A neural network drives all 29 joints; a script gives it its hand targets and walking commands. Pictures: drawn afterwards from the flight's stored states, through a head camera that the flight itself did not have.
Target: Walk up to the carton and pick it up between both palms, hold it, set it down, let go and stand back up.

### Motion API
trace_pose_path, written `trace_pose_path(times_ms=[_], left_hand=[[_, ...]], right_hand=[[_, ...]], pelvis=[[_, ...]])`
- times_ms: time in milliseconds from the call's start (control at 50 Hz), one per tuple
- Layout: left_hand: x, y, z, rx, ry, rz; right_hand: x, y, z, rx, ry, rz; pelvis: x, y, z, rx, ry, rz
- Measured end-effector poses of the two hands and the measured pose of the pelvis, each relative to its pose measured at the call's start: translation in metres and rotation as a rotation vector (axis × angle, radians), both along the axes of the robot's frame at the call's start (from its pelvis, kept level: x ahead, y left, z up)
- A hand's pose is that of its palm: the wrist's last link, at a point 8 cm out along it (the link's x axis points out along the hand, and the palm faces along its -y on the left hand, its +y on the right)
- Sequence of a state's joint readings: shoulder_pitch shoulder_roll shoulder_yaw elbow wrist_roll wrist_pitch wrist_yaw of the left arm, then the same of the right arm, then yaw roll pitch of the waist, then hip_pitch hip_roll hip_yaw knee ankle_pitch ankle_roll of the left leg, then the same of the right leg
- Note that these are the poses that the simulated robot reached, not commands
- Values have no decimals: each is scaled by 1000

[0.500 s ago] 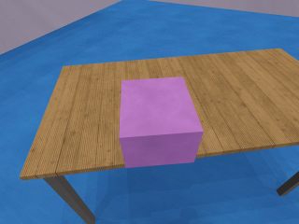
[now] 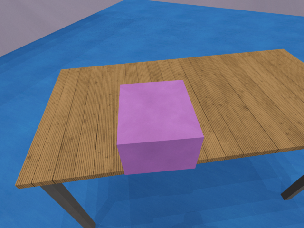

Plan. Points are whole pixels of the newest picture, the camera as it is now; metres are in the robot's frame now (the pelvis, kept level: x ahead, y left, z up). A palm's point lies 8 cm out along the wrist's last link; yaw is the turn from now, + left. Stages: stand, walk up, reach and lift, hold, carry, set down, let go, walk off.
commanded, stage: stand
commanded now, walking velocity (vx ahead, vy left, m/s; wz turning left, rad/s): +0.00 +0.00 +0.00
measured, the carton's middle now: (155, 124) +0.46 +0.01 +0.02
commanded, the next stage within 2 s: none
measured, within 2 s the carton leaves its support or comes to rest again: neither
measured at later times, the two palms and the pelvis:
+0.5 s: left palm out of the picture +0.04 +0.26 -0.12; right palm out of the picture +0.04 -0.26 -0.12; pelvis +0.01 +0.00 +0.00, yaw +0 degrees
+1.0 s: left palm out of the picture +0.02 +0.25 -0.12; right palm out of the picture +0.04 -0.25 -0.12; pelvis +0.01 +0.00 +0.00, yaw +0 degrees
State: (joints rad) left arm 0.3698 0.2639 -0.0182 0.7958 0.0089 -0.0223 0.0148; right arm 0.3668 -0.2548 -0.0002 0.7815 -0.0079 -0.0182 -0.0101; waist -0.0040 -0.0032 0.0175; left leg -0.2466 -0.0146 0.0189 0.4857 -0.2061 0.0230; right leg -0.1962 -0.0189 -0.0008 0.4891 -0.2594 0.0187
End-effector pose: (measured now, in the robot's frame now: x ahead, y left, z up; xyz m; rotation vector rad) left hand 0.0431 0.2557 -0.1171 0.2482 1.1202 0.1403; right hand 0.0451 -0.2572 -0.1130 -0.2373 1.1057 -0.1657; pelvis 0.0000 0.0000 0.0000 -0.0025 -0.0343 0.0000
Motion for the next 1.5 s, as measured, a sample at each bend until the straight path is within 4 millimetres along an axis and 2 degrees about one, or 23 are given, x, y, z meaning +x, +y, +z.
trace_pose_path(times_ms=[220,800,1500], left_hand=[[3,-1,-1,1,11,10],[-17,-1,-7,-2,93,48],[-26,-11,-10,-9,152,67]], right_hand=[[2,-1,-2,1,14,-2],[-6,1,-6,-1,74,-19],[-20,2,-11,11,149,-45]], pelvis=[[4,-1,0,0,0,2],[7,-1,2,-1,5,8],[10,-5,4,3,9,4]])
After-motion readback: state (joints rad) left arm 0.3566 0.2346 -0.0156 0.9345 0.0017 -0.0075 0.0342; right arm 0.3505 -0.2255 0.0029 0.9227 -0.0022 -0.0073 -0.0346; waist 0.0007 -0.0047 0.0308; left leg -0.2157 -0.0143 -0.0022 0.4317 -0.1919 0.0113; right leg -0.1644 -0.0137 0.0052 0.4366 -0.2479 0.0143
